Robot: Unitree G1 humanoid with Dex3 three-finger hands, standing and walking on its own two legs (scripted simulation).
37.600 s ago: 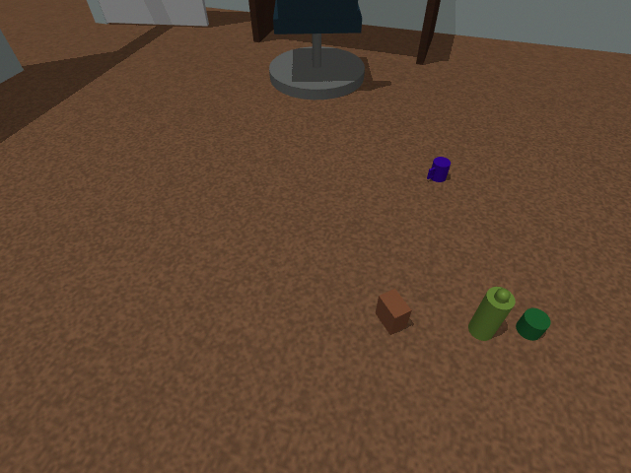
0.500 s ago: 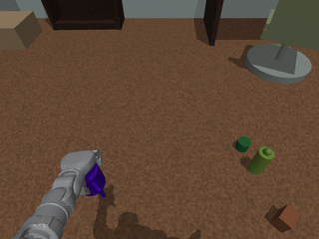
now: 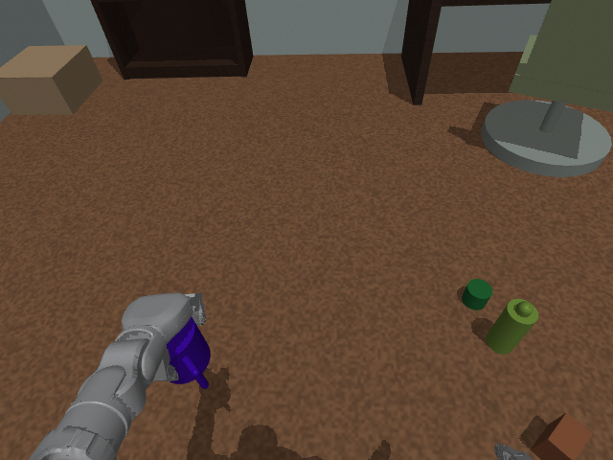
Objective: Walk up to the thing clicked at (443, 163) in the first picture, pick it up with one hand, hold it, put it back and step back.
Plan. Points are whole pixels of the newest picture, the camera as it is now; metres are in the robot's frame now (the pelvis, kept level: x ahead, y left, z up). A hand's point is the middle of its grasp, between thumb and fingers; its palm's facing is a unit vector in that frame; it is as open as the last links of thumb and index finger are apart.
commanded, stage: hold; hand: left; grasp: from above
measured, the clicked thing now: (182, 354) +0.31 +0.22 -0.08
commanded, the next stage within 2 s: crouch in 1.26 s
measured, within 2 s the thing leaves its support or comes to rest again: neither
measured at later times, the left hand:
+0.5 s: hand (165, 355) +0.28 +0.22 -0.02, palm faces -0.43 -0.06 -0.90, open 10.6 cm
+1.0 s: hand (161, 361) +0.27 +0.22 -0.02, palm faces -0.44 -0.06 -0.90, open 10.6 cm
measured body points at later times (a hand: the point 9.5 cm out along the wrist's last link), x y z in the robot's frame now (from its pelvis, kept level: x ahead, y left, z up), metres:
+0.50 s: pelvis -0.01 +0.00 +0.01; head -0.01 -0.03 +0.46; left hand +0.30 +0.22 +0.03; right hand +0.13 -0.26 -0.11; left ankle +0.00 +0.12 -0.73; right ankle +0.00 -0.13 -0.73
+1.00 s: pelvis -0.02 +0.00 +0.01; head -0.01 -0.03 +0.46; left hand +0.29 +0.22 +0.03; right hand +0.13 -0.25 -0.11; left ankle +0.00 +0.12 -0.73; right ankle +0.00 -0.13 -0.73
